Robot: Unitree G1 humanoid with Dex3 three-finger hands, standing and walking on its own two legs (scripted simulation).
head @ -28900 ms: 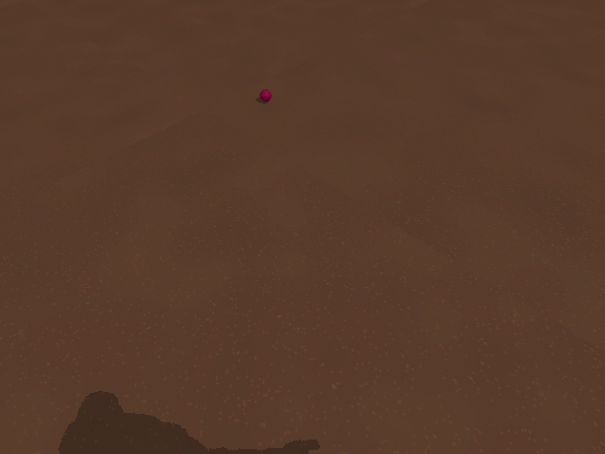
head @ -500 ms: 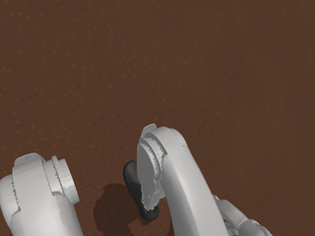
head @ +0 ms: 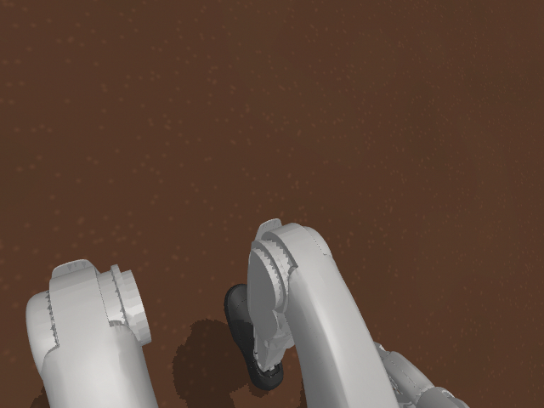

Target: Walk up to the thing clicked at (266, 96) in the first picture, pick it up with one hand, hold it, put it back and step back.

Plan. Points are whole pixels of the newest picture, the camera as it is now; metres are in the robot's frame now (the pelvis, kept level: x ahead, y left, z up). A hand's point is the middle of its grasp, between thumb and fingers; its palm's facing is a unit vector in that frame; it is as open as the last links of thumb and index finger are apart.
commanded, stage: settle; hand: left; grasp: from above
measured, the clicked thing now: out of the picture +0.43 +0.39 -0.25
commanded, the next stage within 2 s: lift in 0.64 s
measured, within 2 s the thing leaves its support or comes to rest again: neither
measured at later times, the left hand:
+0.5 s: hand out of the picture +0.41 +0.39 -0.13, palm faces -0.43 -0.14 -0.89, open 9.3 cm
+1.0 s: hand out of the picture +0.40 +0.39 -0.08, palm faces -0.43 -0.16 -0.89, open 9.4 cm
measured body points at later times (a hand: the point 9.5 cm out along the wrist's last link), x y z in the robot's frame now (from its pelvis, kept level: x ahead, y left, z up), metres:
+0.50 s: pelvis +0.00 +0.00 +0.02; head +0.23 +0.11 +0.39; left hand +0.43 +0.40 -0.08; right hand +0.11 -0.26 -0.07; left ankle +0.07 +0.13 -0.27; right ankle +0.11 -0.11 -0.27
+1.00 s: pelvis -0.01 -0.01 +0.05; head +0.20 +0.10 +0.44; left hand +0.42 +0.39 -0.03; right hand +0.09 -0.26 -0.05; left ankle +0.07 +0.13 -0.27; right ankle +0.11 -0.11 -0.27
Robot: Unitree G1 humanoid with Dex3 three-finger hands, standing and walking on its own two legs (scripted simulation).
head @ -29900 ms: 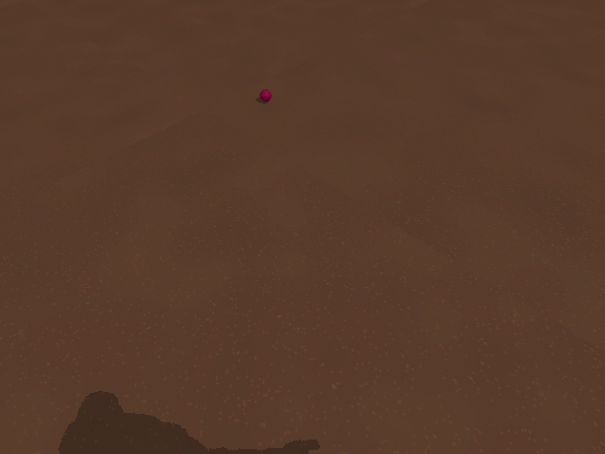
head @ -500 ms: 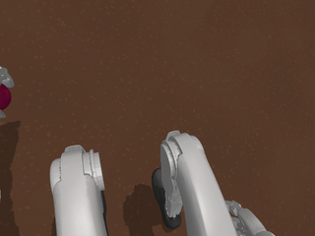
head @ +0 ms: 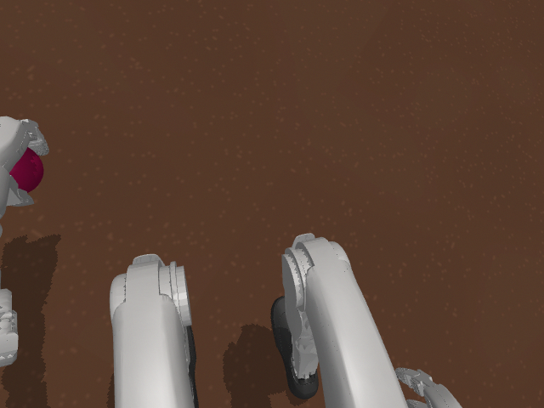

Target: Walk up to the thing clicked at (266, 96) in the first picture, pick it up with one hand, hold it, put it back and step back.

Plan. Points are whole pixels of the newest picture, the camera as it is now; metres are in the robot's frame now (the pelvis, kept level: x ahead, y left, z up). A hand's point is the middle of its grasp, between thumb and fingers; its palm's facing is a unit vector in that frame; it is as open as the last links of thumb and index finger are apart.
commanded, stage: lift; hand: left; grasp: from above
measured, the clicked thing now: (10, 169) +0.46 +0.35 -0.15
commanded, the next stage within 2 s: hold in 1.44 s
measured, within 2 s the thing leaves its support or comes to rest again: neither
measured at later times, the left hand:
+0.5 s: hand out of the picture +0.39 +0.33 +0.03, palm faces -0.42 -0.13 -0.90, open 9.4 cm
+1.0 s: hand out of the picture +0.34 +0.30 +0.22, palm faces -0.43 -0.14 -0.89, open 9.4 cm
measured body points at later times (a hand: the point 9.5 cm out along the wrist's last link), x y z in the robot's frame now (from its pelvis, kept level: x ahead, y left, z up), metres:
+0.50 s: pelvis +0.00 +0.00 +0.12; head +0.18 +0.06 +0.53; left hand +0.41 +0.34 +0.08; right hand +0.15 -0.25 +0.00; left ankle +0.09 +0.12 -0.32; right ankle +0.11 -0.12 -0.32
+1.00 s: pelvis +0.03 +0.01 +0.29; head +0.11 +0.03 +0.74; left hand +0.36 +0.31 +0.27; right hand +0.17 -0.24 +0.18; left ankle +0.09 +0.12 -0.32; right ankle +0.10 -0.12 -0.32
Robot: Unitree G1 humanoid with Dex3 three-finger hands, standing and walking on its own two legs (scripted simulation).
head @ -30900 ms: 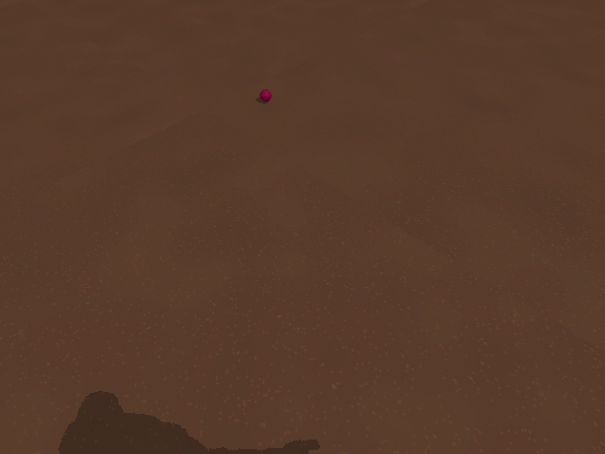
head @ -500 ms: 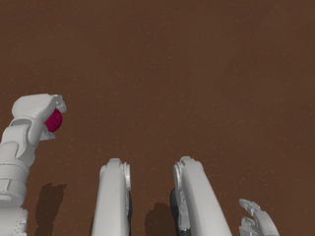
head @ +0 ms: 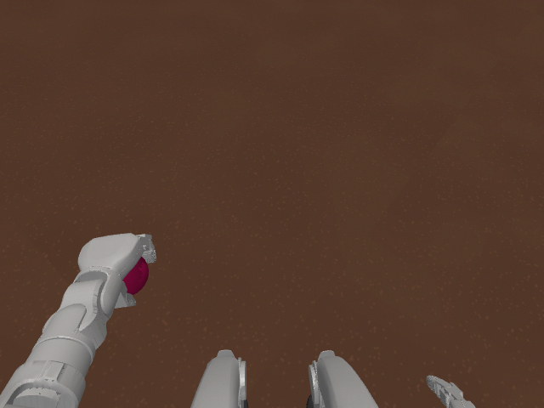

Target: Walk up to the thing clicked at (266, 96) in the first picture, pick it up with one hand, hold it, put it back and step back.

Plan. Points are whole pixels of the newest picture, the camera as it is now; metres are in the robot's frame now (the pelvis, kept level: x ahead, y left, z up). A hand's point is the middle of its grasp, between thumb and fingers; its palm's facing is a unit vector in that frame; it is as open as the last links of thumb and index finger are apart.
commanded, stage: lift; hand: left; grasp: from above
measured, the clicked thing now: (124, 273) +0.36 +0.27 -0.09
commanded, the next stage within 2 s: hold in 0.44 s
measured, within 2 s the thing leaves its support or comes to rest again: neither
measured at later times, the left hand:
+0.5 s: hand (127, 244) +0.36 +0.23 +0.01, palm faces -0.44 -0.10 -0.89, open 9.4 cm
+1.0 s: hand (123, 227) +0.37 +0.22 +0.05, palm faces -0.44 -0.07 -0.90, open 9.3 cm
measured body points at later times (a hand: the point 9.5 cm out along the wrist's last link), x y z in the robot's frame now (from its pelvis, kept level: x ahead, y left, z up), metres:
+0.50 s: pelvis +0.04 +0.00 +0.08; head +0.09 -0.01 +0.53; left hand +0.38 +0.23 +0.06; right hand +0.13 -0.27 -0.05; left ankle +0.07 +0.11 -0.62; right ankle +0.06 -0.14 -0.62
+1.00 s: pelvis +0.06 +0.00 +0.10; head +0.08 -0.02 +0.55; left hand +0.38 +0.22 +0.10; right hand +0.17 -0.27 -0.02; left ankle +0.07 +0.11 -0.62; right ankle +0.06 -0.14 -0.62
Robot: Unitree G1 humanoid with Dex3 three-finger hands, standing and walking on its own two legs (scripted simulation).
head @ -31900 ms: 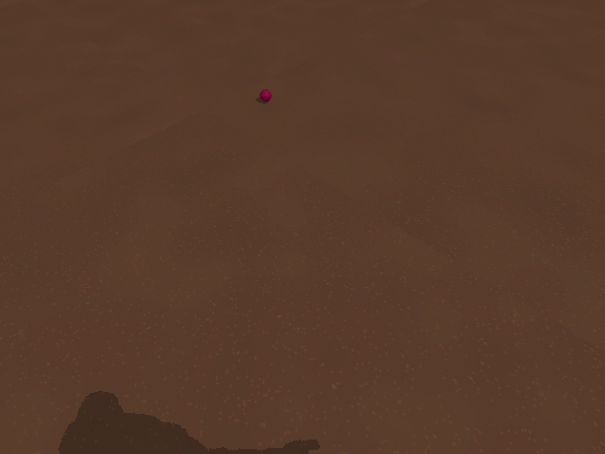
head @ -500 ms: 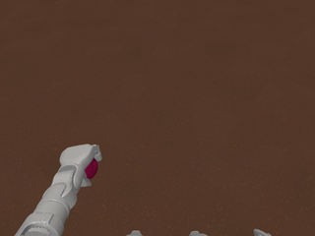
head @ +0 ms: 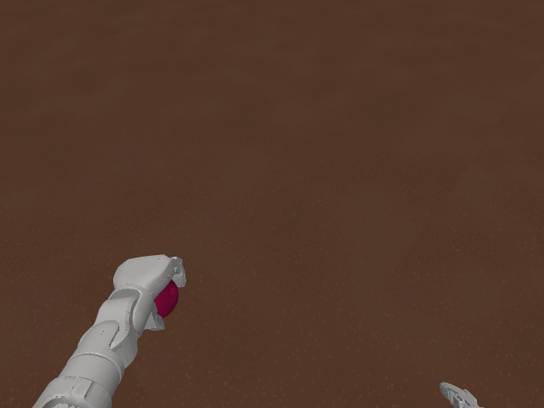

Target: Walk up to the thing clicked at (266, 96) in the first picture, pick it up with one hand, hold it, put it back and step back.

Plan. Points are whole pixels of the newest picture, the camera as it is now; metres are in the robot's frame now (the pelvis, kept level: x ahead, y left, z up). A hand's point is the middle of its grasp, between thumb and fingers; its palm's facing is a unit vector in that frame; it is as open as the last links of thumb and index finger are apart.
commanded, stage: hold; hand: left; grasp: from above
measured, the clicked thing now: (155, 296) +0.33 +0.23 -0.07
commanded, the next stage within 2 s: crouch in 1.44 s
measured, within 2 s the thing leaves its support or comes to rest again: neither
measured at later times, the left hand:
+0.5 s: hand (152, 305) +0.29 +0.22 -0.03, palm faces -0.43 -0.07 -0.90, open 9.4 cm
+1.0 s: hand (152, 302) +0.29 +0.21 -0.01, palm faces -0.43 -0.08 -0.90, open 9.4 cm
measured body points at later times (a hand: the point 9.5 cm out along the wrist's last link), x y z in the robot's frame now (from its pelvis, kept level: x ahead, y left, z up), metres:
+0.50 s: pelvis -0.01 +0.00 +0.01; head +0.01 -0.02 +0.46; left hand +0.31 +0.22 +0.02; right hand +0.13 -0.26 -0.11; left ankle +0.01 +0.11 -0.72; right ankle +0.00 -0.13 -0.72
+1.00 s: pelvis +0.00 -0.01 +0.02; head +0.00 -0.03 +0.47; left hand +0.31 +0.21 +0.04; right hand +0.15 -0.26 -0.10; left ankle +0.01 +0.11 -0.72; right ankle +0.00 -0.13 -0.72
